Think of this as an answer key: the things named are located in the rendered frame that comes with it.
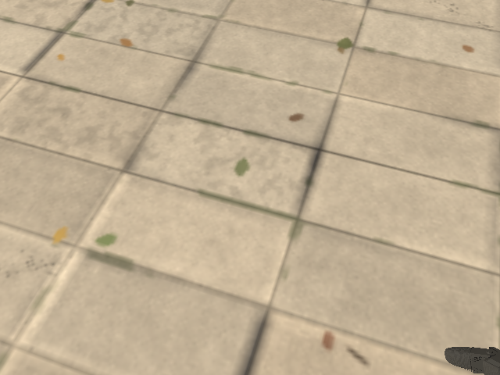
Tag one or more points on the robot right hand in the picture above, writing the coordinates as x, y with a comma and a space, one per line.
478, 360

